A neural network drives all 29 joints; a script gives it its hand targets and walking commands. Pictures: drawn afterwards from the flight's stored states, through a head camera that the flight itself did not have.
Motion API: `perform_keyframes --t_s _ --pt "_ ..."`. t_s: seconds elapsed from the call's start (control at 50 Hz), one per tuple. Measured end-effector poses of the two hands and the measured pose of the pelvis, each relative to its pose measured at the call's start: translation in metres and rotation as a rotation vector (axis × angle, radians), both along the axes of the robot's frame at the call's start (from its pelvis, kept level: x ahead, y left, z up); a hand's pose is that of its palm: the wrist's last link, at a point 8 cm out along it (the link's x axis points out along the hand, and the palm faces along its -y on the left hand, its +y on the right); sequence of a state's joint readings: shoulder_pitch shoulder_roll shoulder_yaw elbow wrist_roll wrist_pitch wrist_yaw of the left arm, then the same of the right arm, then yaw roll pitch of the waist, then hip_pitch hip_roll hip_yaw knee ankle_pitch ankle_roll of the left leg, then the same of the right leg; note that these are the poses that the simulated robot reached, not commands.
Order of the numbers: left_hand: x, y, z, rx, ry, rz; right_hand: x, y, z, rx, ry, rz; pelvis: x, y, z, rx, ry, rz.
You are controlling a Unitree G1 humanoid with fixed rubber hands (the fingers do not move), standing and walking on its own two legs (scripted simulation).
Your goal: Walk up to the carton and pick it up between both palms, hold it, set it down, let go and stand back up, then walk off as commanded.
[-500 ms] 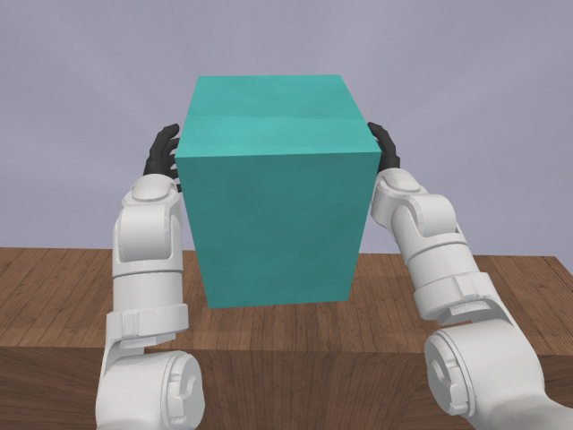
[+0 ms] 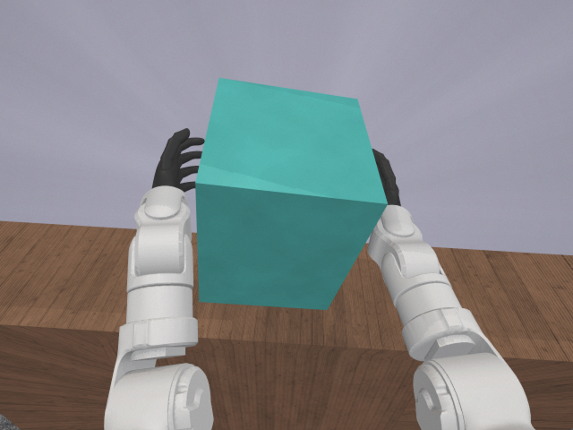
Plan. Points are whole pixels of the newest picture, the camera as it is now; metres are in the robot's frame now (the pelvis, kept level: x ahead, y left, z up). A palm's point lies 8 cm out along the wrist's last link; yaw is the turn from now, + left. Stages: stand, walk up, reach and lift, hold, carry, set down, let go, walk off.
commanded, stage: set down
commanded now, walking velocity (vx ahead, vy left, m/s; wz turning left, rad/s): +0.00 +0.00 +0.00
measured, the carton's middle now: (276, 202) +0.41 +0.01 +0.16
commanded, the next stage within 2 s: none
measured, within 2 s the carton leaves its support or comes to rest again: neither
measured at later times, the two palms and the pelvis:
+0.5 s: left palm (190, 191) +0.40 +0.13 +0.19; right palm (392, 211) +0.38 -0.16 +0.16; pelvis +0.00 +0.00 +0.00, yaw -3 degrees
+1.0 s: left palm (204, 210) +0.40 +0.12 +0.15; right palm (395, 224) +0.39 -0.17 +0.13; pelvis +0.00 -0.01 +0.00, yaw -2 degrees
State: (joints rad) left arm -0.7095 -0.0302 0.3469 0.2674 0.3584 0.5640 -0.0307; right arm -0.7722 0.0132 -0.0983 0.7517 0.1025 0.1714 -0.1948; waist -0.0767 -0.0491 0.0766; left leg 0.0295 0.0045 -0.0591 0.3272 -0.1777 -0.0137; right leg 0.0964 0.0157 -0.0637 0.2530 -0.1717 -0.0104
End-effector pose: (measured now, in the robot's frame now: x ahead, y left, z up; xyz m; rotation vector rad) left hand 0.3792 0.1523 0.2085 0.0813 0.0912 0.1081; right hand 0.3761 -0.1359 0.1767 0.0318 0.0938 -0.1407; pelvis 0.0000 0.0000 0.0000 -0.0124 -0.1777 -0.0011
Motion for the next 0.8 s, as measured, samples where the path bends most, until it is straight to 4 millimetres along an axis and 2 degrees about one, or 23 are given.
perform_keyframes --t_s 0.1,0.26,0.38,0.52,0.66,0.8 --pt "-0.004 0.003 -0.015 -0.014 -0.01 0.01 -0.001 0.002 -0.005 -0.019 -0.017 0.005 -0.005 0.001 0.0 -0.008 0.019 0.007" --pt "0.005 -0.009 -0.003 0.01 -0.001 -0.016 -0.001 -0.009 0.004 -0.015 -0.015 -0.025 -0.009 0.004 0.0 -0.004 0.043 -0.008" --pt "0.013 -0.02 0.001 0.029 0.02 -0.035 0.002 -0.019 -0.001 0.006 0.004 -0.043 -0.006 0.007 0.001 0.004 0.048 -0.031" --pt "0.017 -0.02 -0.021 0.006 0.064 -0.014 0.009 -0.019 -0.019 0.003 0.042 -0.025 -0.003 0.003 0.001 0.008 0.06 -0.043" --pt "0.016 -0.013 -0.044 -0.017 0.077 0.018 0.019 -0.014 -0.025 -0.025 0.051 0.008 0.0 -0.007 0.001 0.005 0.08 -0.029" --pt "0.019 -0.018 -0.051 -0.02 0.079 0.012 0.02 -0.019 -0.03 -0.025 0.052 0.001 0.003 -0.013 0.002 0.006 0.097 -0.013"
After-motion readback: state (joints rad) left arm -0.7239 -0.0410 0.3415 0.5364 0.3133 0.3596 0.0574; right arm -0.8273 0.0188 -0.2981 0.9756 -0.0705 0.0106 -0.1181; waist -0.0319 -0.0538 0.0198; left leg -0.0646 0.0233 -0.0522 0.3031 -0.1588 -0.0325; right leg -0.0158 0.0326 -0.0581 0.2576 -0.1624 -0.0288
